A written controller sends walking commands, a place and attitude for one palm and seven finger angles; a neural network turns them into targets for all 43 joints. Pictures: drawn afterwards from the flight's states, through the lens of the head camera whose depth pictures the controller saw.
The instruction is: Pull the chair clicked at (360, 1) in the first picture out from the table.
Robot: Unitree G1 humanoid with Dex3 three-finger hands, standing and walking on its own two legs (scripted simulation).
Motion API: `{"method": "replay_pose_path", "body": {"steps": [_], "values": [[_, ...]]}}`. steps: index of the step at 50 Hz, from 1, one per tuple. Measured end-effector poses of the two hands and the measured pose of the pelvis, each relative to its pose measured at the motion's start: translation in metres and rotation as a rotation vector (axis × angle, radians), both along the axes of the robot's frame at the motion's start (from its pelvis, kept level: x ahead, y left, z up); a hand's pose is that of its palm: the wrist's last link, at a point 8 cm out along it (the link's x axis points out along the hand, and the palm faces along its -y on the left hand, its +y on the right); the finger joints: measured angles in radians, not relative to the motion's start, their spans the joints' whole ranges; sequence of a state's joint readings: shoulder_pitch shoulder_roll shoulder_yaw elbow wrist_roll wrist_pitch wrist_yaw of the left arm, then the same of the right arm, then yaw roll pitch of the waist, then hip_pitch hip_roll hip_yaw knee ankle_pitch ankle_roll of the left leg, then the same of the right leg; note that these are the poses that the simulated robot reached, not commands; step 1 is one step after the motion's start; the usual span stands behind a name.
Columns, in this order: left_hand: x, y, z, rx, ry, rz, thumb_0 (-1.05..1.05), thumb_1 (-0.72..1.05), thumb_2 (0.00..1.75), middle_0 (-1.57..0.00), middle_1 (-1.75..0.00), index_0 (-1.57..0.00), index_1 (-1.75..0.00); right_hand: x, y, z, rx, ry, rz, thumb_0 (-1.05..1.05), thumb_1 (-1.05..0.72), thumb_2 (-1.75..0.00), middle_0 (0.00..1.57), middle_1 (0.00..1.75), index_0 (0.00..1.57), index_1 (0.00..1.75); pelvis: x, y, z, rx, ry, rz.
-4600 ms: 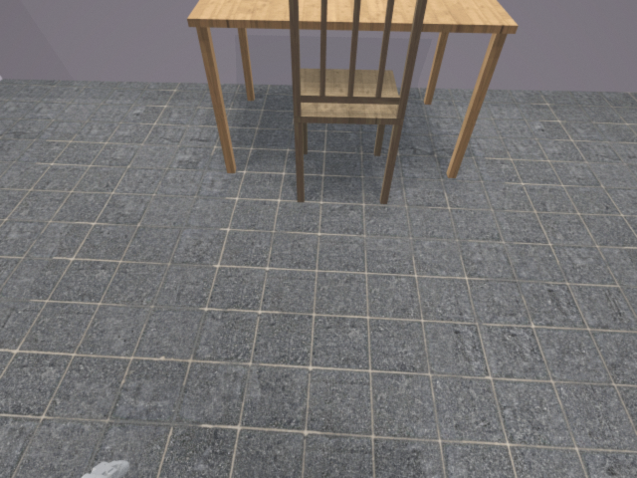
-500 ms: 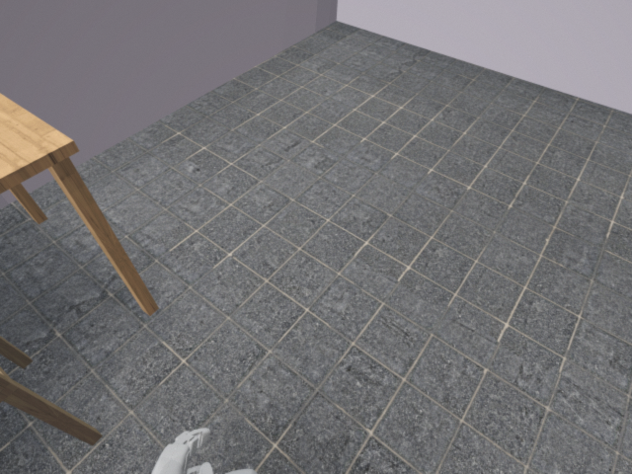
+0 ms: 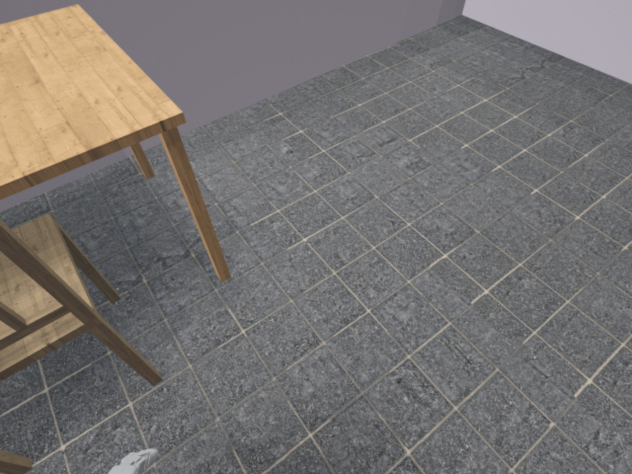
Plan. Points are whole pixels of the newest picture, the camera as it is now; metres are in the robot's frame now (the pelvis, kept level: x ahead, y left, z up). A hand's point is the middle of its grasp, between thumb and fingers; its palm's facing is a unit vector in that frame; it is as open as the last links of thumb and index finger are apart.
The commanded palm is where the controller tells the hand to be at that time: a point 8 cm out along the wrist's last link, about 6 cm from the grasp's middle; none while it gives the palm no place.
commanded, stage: turn to face it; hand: left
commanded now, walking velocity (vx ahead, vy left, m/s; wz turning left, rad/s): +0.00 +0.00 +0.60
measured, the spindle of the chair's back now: out of the picture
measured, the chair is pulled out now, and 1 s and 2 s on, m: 0.00 0.00 0.00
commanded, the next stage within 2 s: take the last steps up to it in 0.96 s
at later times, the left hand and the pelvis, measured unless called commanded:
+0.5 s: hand out of the picture -0.07 +0.23 -0.18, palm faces +0.38 -0.89 -0.26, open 7.4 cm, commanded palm none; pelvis -0.03 +0.01 -0.01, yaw +19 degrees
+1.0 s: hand out of the picture -0.04 +0.18 -0.14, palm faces +0.52 -0.81 -0.27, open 7.4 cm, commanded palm none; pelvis -0.03 -0.03 +0.00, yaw +32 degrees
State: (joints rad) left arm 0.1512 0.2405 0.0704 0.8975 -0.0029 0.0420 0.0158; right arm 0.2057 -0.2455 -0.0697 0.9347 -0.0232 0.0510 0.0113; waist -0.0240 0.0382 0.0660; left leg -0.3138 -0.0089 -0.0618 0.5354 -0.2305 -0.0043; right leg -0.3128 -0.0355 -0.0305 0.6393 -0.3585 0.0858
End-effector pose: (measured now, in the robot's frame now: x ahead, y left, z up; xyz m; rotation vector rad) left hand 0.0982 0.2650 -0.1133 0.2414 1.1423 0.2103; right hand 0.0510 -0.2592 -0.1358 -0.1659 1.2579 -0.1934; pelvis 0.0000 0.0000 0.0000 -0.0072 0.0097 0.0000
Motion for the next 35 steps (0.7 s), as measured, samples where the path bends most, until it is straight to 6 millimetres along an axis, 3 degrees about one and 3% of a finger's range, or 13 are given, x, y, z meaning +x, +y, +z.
{"method": "replay_pose_path", "body": {"steps": [3,6,12,17,22,25,29,35], "values": [[-0.010,-0.016,0.003,0.013,-0.045,0.016,0.00,0.91,0.90,-0.20,-0.29,-0.20,-0.30,0.017,-0.016,-0.009,0.010,-0.022,0.039,0.01,-0.91,-0.89,0.20,0.30,0.20,0.29,-0.005,-0.013,-0.006,0.011,-0.009,0.045],[-0.030,-0.030,0.009,0.003,-0.045,0.054,0.00,0.90,0.90,-0.20,-0.29,-0.20,-0.30,0.034,-0.024,-0.005,0.013,-0.036,0.088,0.01,-0.91,-0.89,0.20,0.30,0.20,0.29,-0.008,-0.019,-0.001,0.024,-0.020,0.089],[-0.071,-0.044,0.005,-0.031,-0.002,0.137,0.00,0.90,0.90,-0.21,-0.30,-0.20,-0.30,0.060,-0.021,0.006,0.016,-0.051,0.184,0.01,-0.91,-0.89,0.20,0.30,0.19,0.29,-0.013,-0.026,0.006,0.043,-0.024,0.173],[-0.114,-0.037,-0.007,-0.060,0.048,0.232,0.00,0.90,0.90,-0.21,-0.30,-0.20,-0.30,0.083,0.001,0.010,0.004,-0.045,0.291,0.01,-0.91,-0.89,0.20,0.30,0.19,0.29,-0.019,-0.019,0.004,0.038,-0.014,0.241],[-0.167,-0.012,-0.031,-0.083,0.107,0.352,0.00,0.90,0.90,-0.21,-0.30,-0.20,-0.30,0.107,0.040,0.012,-0.024,-0.097,0.412,0.01,-0.91,-0.89,0.20,0.30,0.19,0.29,-0.026,0.000,-0.010,0.009,-0.005,0.315],[-0.192,0.003,-0.037,-0.079,0.162,0.405,0.00,0.90,0.90,-0.21,-0.30,-0.20,-0.30,0.111,0.060,0.017,-0.029,-0.127,0.453,0.01,-0.91,-0.89,0.20,0.30,0.20,0.29,-0.031,0.006,-0.010,0.010,-0.010,0.337],[-0.201,0.015,-0.027,-0.071,0.154,0.447,0.00,0.91,0.90,-0.20,-0.29,-0.20,-0.30,0.105,0.073,0.024,-0.033,-0.110,0.482,0.01,-0.91,-0.89,0.20,0.30,0.20,0.29,-0.034,0.010,0.000,-0.008,-0.012,0.377],[-0.188,0.017,-0.012,-0.050,0.078,0.467,0.00,0.91,0.90,-0.20,-0.29,-0.20,-0.30,0.093,0.076,0.021,-0.012,-0.064,0.503,0.01,-0.91,-0.89,0.21,0.30,0.20,0.30,-0.035,0.008,0.006,-0.010,-0.018,0.430]]}}
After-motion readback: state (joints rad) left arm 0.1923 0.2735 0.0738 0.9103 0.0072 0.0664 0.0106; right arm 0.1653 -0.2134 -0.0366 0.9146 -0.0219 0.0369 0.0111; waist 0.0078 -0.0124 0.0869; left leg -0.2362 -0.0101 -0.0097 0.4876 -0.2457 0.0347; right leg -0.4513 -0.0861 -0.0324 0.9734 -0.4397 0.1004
